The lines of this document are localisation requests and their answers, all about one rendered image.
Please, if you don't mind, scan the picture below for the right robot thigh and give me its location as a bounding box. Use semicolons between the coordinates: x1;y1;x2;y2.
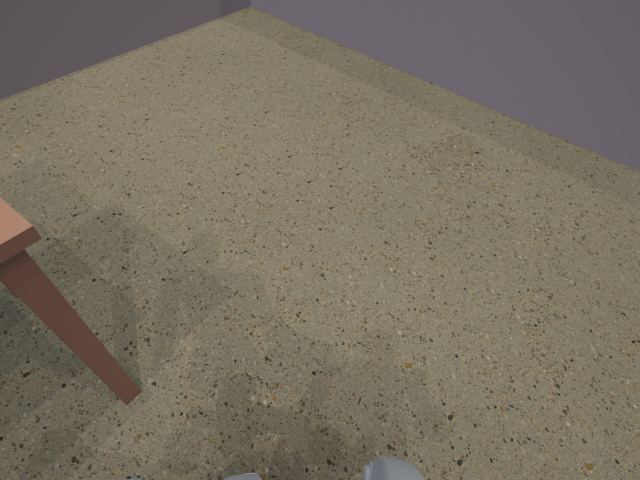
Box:
362;457;425;480

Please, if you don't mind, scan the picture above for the table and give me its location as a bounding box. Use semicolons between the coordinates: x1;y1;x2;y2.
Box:
0;198;141;405

